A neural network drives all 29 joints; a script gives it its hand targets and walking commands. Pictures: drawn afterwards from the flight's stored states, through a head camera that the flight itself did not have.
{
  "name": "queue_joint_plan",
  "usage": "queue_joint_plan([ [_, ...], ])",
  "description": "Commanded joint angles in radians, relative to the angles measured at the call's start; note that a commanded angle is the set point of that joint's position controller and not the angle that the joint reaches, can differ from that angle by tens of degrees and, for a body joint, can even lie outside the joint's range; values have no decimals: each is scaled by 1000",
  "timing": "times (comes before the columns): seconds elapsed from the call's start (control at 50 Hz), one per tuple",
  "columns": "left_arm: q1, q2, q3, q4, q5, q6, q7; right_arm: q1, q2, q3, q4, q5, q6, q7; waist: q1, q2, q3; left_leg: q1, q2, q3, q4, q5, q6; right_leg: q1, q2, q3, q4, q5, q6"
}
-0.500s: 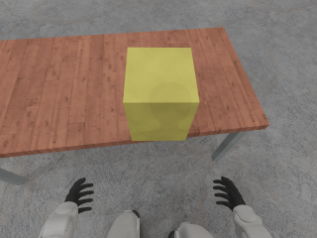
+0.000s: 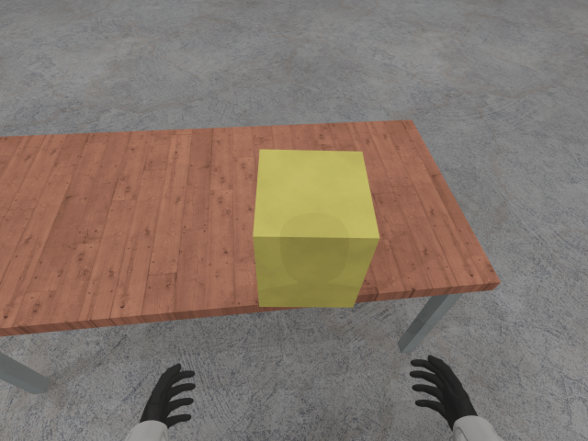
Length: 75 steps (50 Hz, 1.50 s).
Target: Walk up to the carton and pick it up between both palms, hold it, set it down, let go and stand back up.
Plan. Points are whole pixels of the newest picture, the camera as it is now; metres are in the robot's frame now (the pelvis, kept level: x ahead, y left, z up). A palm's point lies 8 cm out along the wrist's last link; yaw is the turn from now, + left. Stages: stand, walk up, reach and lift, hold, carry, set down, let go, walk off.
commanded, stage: reach and lift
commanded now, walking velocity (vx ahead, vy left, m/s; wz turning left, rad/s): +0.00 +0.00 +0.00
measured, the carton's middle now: (308, 232) +0.50 +0.00 -0.10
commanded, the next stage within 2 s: none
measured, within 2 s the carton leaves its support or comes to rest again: neither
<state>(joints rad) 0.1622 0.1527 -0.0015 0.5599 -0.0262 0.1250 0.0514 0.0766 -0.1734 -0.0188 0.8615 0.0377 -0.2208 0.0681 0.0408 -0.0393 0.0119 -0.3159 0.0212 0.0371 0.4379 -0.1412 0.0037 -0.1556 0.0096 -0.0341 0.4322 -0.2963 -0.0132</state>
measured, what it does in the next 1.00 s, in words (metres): stands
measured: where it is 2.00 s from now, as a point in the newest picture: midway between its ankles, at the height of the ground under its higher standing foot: outside the picture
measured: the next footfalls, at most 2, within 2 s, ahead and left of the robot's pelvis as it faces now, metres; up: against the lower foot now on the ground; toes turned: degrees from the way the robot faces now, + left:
none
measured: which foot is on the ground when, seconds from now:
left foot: down 0.00-1.00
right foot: down 0.00-1.00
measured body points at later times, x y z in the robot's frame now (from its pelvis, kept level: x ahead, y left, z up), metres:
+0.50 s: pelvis +0.01 -0.01 +0.00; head +0.02 +0.00 +0.45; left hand +0.22 +0.21 -0.08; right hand +0.24 -0.21 -0.07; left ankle +0.05 +0.12 -0.74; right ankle -0.04 -0.11 -0.74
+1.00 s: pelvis +0.01 -0.01 -0.02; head +0.04 +0.00 +0.43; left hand +0.29 +0.21 -0.05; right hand +0.29 -0.20 -0.05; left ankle +0.05 +0.12 -0.74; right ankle -0.04 -0.11 -0.74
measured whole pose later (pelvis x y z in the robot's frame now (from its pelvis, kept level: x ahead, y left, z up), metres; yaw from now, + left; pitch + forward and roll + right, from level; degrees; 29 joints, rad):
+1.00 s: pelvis +0.01 -0.01 -0.02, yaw -1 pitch +7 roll +0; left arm -0.15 0.19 0.04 0.85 -0.13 -0.44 -0.01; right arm -0.24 -0.15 0.11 1.07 0.26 -0.60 -0.02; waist 0.01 -0.03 -0.08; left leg -0.51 0.04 0.03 0.63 -0.24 -0.02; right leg -0.36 0.03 -0.03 0.64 -0.40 -0.03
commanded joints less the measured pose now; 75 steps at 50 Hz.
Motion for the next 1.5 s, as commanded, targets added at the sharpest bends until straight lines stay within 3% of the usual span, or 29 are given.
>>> queue_joint_plan([
  [0.0, -83, 61, 14, -116, -9, -65, 3, -119, -122, -43, -152, 4, -53, -16, 12, 37, -143, 371, -12, -18, 1, 147, -15, -285, 14, -31, -133, 27, 3],
  [0.12, -86, 68, 11, -99, -22, -125, -7, -118, -104, -37, -178, 13, -74, -33, 19, 20, -142, 372, -14, -11, 2, 177, -16, -265, 12, -19, -137, 39, 6],
  [0.24, -165, 86, 9, -79, -40, -199, -13, -154, -72, -27, -162, 24, -100, -46, 6, 21, -136, 349, -8, -5, 18, 128, -12, -289, -7, 0, -123, 16, 6],
  [0.52, -247, 120, 43, 21, -64, -394, -58, -253, -64, 35, -81, 104, -257, -82, -2, 30, -209, 339, -17, -23, 99, 259, -26, -265, -14, 24, -50, 211, 26],
  [0.98, -538, 138, 65, 178, -106, -646, -54, -577, -68, 111, 101, 235, -441, -97, -27, 48, -389, 180, -14, -41, 240, 218, -46, -403, 4, 34, 95, 198, 20],
  [1.12, -683, 147, 51, 223, -135, -616, -36, -725, -94, 100, 115, 249, -382, -106, -23, 56, -460, 178, -6, -42, 228, 175, -46, -453, 11, 28, 82, 106, 9],
  [1.26, -778, 149, 57, 239, -124, -569, -27, -805, -114, 111, 134, 279, -319, -116, -21, 77, -539, 220, -4, -47, 222, 283, -60, -441, 20, 21, 73, 217, 15],
  [1.48, -1002, 163, 70, 381, -128, -528, -33, -999, -148, 135, 199, 329, -240, -122, -9, 52, -599, 209, 0, -44, 203, 320, -48, -439, 16, 18, 48, 269, 35],
])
